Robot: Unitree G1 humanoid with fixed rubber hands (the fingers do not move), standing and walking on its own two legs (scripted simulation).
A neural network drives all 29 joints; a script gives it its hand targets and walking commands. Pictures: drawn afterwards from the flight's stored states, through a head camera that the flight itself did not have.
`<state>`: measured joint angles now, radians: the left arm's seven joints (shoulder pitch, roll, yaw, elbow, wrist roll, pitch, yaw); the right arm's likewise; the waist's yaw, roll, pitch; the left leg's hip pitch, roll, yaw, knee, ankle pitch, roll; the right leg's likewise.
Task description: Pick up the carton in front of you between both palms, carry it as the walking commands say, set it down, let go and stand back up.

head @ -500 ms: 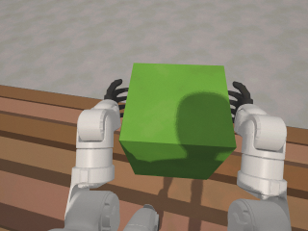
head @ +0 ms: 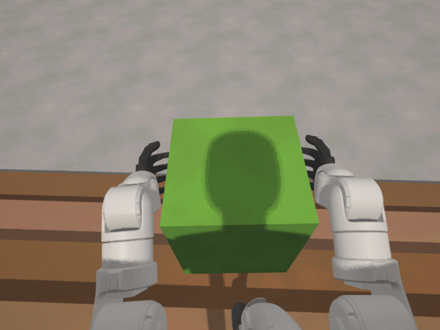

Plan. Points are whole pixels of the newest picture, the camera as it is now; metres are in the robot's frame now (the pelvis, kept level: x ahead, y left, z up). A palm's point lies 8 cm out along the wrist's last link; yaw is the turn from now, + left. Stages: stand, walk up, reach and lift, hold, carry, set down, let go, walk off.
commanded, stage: carry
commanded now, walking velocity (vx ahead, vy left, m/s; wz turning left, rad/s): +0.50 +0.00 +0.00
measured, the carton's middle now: (234, 201) +0.35 -0.03 +0.01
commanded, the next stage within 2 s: none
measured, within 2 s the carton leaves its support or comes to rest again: neither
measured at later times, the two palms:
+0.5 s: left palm (157, 95) +0.75 +0.15 -0.06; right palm (257, 96) +0.73 -0.14 -0.06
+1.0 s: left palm (168, 77) +1.09 +0.16 -0.24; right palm (237, 69) +1.11 -0.14 -0.23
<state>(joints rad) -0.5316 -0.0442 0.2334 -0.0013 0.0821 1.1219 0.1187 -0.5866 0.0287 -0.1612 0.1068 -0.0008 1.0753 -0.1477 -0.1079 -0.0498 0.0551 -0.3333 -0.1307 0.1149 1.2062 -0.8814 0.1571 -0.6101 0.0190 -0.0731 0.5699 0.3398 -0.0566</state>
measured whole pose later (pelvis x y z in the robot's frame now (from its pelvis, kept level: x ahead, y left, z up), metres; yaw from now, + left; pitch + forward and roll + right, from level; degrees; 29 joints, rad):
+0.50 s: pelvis +0.39 +0.02 -0.19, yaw -2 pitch +1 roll -1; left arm -0.61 0.03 0.16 0.15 -0.03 1.06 0.12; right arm -0.56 0.04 -0.18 0.06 -0.09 1.10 -0.13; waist -0.01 0.03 -0.04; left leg -0.46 -0.08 0.07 0.64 -0.23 0.12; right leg -0.41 0.08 -0.03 1.68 -0.66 -0.03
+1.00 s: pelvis +0.75 -0.01 -0.35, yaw -2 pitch +1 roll -1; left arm -0.56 0.00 0.15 0.11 0.02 1.11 0.15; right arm -0.59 0.01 -0.19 0.15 -0.03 1.09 -0.12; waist 0.08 -0.01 -0.02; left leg -0.66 -0.04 -0.02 1.59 -0.51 0.04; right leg -0.44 0.13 -0.09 0.79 -0.37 -0.15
